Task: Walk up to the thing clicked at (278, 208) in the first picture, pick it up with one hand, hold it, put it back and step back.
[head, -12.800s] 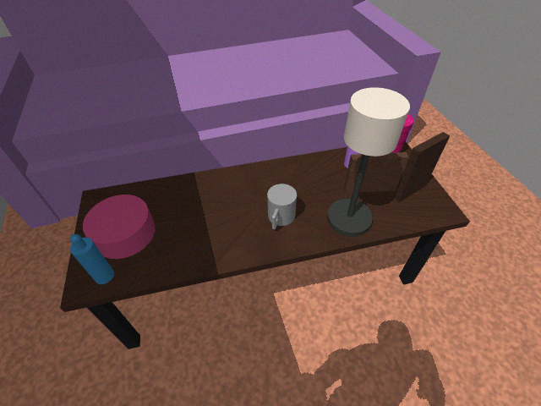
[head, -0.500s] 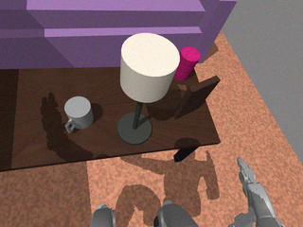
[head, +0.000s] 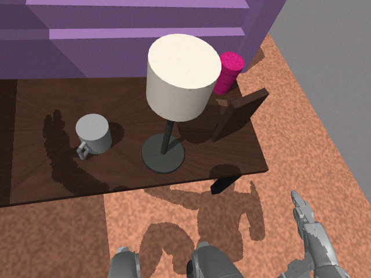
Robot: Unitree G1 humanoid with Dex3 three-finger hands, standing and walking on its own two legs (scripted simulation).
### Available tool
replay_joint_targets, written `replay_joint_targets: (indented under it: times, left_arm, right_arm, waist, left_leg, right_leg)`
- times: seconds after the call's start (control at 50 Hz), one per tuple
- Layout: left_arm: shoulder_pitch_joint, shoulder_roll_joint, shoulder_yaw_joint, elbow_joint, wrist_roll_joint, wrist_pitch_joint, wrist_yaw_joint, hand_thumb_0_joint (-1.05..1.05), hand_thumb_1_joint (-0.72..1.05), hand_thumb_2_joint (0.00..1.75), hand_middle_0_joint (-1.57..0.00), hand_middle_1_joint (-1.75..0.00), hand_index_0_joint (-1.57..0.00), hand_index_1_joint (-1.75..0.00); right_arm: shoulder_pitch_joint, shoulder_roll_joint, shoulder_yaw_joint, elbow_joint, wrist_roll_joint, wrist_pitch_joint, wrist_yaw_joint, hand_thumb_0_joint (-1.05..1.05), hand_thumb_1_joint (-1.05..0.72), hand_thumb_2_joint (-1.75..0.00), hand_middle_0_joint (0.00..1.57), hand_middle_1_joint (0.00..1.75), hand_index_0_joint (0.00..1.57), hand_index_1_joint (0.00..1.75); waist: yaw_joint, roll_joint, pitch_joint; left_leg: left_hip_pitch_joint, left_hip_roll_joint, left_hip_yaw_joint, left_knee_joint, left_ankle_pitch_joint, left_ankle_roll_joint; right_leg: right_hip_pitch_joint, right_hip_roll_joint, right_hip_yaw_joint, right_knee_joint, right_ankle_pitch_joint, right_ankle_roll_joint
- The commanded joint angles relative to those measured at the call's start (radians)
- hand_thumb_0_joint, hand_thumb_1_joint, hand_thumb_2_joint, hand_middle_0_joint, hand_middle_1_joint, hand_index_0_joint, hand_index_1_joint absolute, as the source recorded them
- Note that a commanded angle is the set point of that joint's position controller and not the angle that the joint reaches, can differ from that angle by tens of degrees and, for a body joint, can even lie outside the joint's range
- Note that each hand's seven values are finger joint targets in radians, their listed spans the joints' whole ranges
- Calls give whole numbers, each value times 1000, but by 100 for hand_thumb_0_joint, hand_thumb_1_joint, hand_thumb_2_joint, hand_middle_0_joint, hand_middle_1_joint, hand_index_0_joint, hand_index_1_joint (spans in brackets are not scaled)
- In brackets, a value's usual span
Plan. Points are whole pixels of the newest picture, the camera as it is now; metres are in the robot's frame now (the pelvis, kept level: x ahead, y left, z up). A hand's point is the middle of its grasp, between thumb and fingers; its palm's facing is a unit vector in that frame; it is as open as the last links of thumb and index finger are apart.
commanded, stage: go down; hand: left
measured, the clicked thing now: (91, 139) +0.52 +0.20 -0.20
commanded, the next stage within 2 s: none
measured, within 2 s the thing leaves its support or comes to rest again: neither
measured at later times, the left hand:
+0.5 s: hand out of the picture +0.44 +0.39 +0.08, palm faces +0.25 -0.97 -0.02, open 17.1 cm
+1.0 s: hand out of the picture +0.44 +0.38 +0.08, palm faces +0.24 -0.97 -0.02, open 17.3 cm
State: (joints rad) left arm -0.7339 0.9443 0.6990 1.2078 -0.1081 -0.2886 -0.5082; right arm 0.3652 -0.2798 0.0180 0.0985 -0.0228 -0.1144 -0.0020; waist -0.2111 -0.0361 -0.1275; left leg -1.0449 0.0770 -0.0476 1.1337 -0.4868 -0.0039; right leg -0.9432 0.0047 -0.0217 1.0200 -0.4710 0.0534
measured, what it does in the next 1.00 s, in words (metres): stands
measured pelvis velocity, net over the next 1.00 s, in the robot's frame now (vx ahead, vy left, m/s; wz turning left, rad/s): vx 0.00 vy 0.00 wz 0.00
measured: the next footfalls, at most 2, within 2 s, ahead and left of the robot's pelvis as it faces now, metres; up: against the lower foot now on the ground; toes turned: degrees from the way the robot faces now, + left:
none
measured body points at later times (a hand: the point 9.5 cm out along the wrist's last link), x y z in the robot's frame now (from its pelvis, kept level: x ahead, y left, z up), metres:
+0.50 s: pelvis +0.00 +0.00 +0.00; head +0.13 +0.06 +0.43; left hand +0.43 +0.44 +0.09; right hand +0.16 -0.25 +0.00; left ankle +0.02 +0.11 -0.66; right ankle +0.00 -0.16 -0.66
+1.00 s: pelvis +0.00 +0.00 +0.00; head +0.13 +0.06 +0.43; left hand +0.42 +0.44 +0.09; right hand +0.17 -0.25 +0.00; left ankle +0.02 +0.11 -0.66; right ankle +0.00 -0.16 -0.66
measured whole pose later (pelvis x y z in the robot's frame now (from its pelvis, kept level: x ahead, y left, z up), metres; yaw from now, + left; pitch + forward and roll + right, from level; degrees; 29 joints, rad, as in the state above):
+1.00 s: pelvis +0.00 +0.00 +0.00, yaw +0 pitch +22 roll -5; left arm -0.72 0.94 0.70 1.20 -0.12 -0.28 -0.52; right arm 0.37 -0.28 0.02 0.09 -0.02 -0.13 0.00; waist -0.20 -0.03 -0.13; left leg -1.03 0.07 -0.05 1.12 -0.49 -0.01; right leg -0.93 0.00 -0.02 1.01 -0.47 0.05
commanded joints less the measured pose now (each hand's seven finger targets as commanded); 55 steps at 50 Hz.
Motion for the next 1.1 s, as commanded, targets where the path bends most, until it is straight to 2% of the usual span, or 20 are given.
replay_joint_targets:
  times: [0.0,0.06,0.08,0.16,0.2,0.22,0.32,0.44,0.52,0.56,0.62,0.72,0.78,0.82,0.86,0.9,0.96,1.0,1.04,1.08]
  left_arm:
    - [-263,360,45,-240,-36,-67,-6,0,-45,12,-3,-9,-4,-9]
    - [-336,412,65,-353,-29,-72,8,0,-44,11,-4,-8,-4,-8]
    - [-300,345,25,-274,-27,-60,7,0,-44,11,-4,-8,-4,-8]
    - [-329,385,46,-334,-22,-55,23,0,-44,12,-4,-8,-4,-8]
    - [-323,340,12,-297,-14,-44,19,0,-44,12,-3,-9,-4,-9]
    - [-298,364,35,-269,-9,-41,24,0,-44,12,-3,-8,-3,-8]
    - [-284,312,0,-166,-26,-43,7,0,-46,10,-3,-8,-4,-8]
    - [-286,347,20,-162,-35,-66,-14,0,-49,12,-3,-9,-3,-9]
    - [-322,445,88,-305,-33,-79,-7,0,-45,13,-3,-9,-3,-9]
    - [-300,382,49,-260,-29,-68,-7,0,-46,13,-3,-9,-3,-9]
    - [-347,438,75,-335,-23,-67,12,0,-45,12,-4,-9,-4,-9]
    - [-297,370,29,-233,-7,-35,17,0,-47,11,-4,-9,-4,-8]
    - [-287,318,-4,-177,-19,-31,1,0,-51,9,-4,-9,-5,-9]
    - [-267,355,17,-168,-20,-33,3,0,-53,9,-4,-9,-5,-9]
    - [-265,351,16,-164,-28,-41,-8,0,-51,10,-3,-9,-4,-9]
    - [-243,330,17,-140,-41,-48,-21,0,-54,10,-4,-9,-4,-9]
    - [-277,393,57,-256,-43,-62,-22,0,-49,11,-3,-10,-4,-9]
    - [-263,393,66,-270,-39,-63,-16,0,-52,11,-4,-9,-4,-9]
    - [-303,380,53,-322,-39,-68,-12,0,-51,12,-3,-10,-4,-10]
    - [-294,400,71,-326,-40,-62,-3,0,-47,12,-3,-9,-4,-9]
  right_arm:
    - [54,-214,-133,-182,3,-53,-21,0,54,-5,5,5,5,5]
    - [44,-200,-120,-179,2,-48,-23,0,54,-5,5,5,5,5]
    - [65,-202,-127,-144,1,-44,-24,0,54,-5,5,5,5,5]
    - [23,-203,-129,-139,2,-43,-24,0,53,-5,5,5,5,5]
    - [38,-172,-101,-114,1,-39,-19,0,53,-5,5,5,5,5]
    - [32,-182,-114,-117,5,-38,-20,0,53,-5,5,5,5,5]
    - [23,-168,-95,-117,9,-45,-20,0,54,-5,5,5,5,5]
    - [64,-194,-113,-143,7,-54,-19,0,55,-5,5,5,5,5]
    - [53,-194,-108,-180,5,-56,-18,0,55,-5,5,5,5,5]
    - [43,-204,-118,-176,2,-54,-20,0,54,-5,5,5,5,5]
    - [52,-189,-104,-133,2,-45,-23,0,53,-5,5,5,5,5]
    - [35,-191,-121,-117,6,-44,-30,0,53,-5,5,5,5,5]
    - [12,-162,-88,-115,9,-48,-25,0,53,-5,5,5,5,5]
    - [17,-185,-107,-150,13,-53,-29,0,54,-5,5,5,5,5]
    - [33,-164,-83,-134,13,-54,-24,0,54,-5,5,5,5,5]
    - [38,-206,-126,-182,13,-62,-26,0,54,-5,5,5,5,5]
    - [70,-185,-102,-156,8,-60,-19,0,55,-5,5,5,5,5]
    - [60,-214,-135,-191,10,-61,-24,0,54,-5,5,5,5,5]
    - [67,-180,-98,-142,2,-52,-19,0,54,-5,5,5,5,5]
    - [60,-205,-122,-151,4,-52,-23,0,54,-5,5,5,5,5]
  waist:
    - [43,329,-520]
    - [55,379,-551]
    - [44,371,-505]
    - [66,393,-486]
    - [59,392,-447]
    - [62,356,-425]
    - [36,273,-355]
    - [24,280,-445]
    - [58,351,-547]
    - [49,342,-517]
    - [68,399,-511]
    - [44,335,-407]
    - [40,290,-360]
    - [37,263,-366]
    - [41,269,-382]
    - [20,232,-429]
    - [54,333,-519]
    - [46,292,-526]
    - [62,356,-518]
    - [67,368,-536]
  left_leg:
    - [564,-22,-15,-123,517,-16]
    - [604,-24,-12,-122,542,-18]
    - [598,-21,-16,-131,547,-25]
    - [593,-23,-14,-147,522,-25]
    - [583,-17,-21,-154,520,-26]
    - [565,-20,-18,-160,492,-22]
    - [449,-29,-6,-165,341,-3]
    - [487,-30,-5,-122,448,-3]
    - [579,-28,-10,-112,528,-13]
    - [564,-30,-6,-121,514,-16]
    - [579,-31,-8,-133,499,-18]
    - [506,-35,-1,-155,398,-8]
    - [462,-30,-6,-164,338,-4]
    - [448,-34,0,-159,327,2]
    - [444,-36,5,-145,356,4]
    - [476,-31,0,-130,411,5]
    - [560,-29,-6,-112,545,-10]
    - [559,-32,-2,-115,528,-6]
    - [563,-36,2,-117,527,-12]
    - [613,-29,-9,-128,568,-19]
  right_leg:
    - [85,32,-42,-82,312,-73]
    - [85,27,-36,-87,317,-72]
    - [66,30,-41,-88,312,-73]
    - [75,29,-39,-97,292,-76]
    - [53,31,-45,-101,277,-78]
    - [60,32,-45,-107,266,-76]
    - [72,32,-37,-117,225,-71]
    - [70,30,-33,-90,299,-69]
    - [90,27,-34,-83,319,-69]
    - [93,27,-32,-89,323,-70]
    - [86,24,-30,-92,296,-73]
    - [89,27,-29,-121,259,-71]
    - [63,32,-38,-120,218,-72]
    - [80,31,-35,-121,224,-70]
    - [89,28,-31,-115,252,-68]
    - [93,31,-34,-107,293,-65]
    - [90,26,-37,-86,339,-69]
    - [121,28,-33,-91,354,-65]
    - [108,23,-27,-92,344,-68]
    - [93,24,-34,-95,338,-70]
